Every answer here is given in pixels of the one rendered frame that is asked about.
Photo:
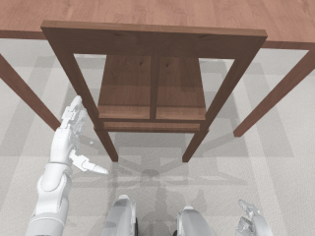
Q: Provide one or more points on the left robot forearm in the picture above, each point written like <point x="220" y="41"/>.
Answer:
<point x="51" y="210"/>

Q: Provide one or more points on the right robot hand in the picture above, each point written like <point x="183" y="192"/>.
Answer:
<point x="258" y="226"/>

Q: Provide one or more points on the left robot hand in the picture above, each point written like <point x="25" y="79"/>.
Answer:
<point x="67" y="136"/>

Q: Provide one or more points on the table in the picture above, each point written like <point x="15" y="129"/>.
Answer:
<point x="289" y="24"/>

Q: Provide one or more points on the chair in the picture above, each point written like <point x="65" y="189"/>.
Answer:
<point x="152" y="81"/>

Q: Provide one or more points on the robot thigh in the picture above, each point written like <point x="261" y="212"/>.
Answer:
<point x="192" y="223"/>
<point x="121" y="217"/>

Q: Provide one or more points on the left robot thigh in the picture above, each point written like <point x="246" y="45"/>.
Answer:
<point x="121" y="217"/>

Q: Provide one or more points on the right robot thigh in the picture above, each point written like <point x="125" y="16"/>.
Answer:
<point x="192" y="223"/>

